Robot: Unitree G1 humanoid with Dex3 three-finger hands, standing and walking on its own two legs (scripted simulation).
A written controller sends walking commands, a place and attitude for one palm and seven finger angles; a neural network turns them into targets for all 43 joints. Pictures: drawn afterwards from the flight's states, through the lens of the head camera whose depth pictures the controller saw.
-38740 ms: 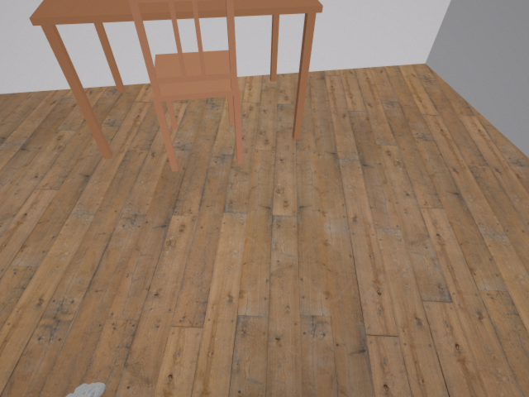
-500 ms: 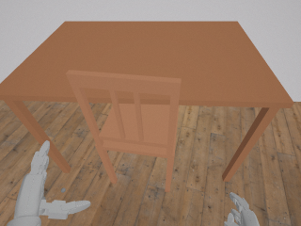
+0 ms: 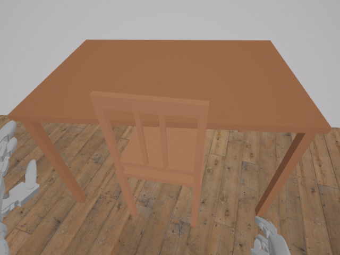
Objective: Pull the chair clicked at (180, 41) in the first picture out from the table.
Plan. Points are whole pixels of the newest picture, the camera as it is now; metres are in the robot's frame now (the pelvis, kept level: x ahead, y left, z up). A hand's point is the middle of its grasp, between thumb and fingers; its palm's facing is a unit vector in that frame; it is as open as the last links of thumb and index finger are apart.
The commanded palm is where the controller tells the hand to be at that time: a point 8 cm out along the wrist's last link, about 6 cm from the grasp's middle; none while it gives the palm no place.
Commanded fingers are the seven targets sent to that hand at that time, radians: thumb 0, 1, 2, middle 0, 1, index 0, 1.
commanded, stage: draw the hand back to the body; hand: left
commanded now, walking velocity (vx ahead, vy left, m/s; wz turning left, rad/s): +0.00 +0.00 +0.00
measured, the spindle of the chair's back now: (142, 140) +0.53 +0.18 -0.08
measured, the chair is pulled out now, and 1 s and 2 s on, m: -0.09 -0.09 -0.09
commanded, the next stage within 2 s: step back with the hand held close in 0.30 s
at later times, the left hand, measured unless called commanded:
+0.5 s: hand (37, 185) +0.18 +0.26 +0.17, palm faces +0.45 -0.78 -0.43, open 7.4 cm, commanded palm +0.13 +0.29 +0.18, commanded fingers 0.00 0.90 0.90 -0.20 -0.30 -0.20 -0.30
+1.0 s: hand (21, 216) +0.13 +0.26 +0.15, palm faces +0.38 -0.78 -0.50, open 7.4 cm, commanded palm +0.08 +0.30 +0.18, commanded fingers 0.00 0.90 0.90 -0.20 -0.30 -0.20 -0.30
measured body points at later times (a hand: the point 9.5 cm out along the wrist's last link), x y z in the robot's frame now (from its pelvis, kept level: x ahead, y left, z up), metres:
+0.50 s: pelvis -0.02 -0.01 +0.00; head -0.03 -0.02 +0.45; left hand +0.15 +0.29 +0.19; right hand +0.16 -0.24 -0.08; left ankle -0.04 +0.10 -0.74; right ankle -0.02 -0.13 -0.74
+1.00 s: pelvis -0.07 +0.00 +0.00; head -0.07 +0.01 +0.45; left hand +0.10 +0.30 +0.18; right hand +0.08 -0.25 -0.09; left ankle -0.04 +0.10 -0.74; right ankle -0.02 -0.13 -0.74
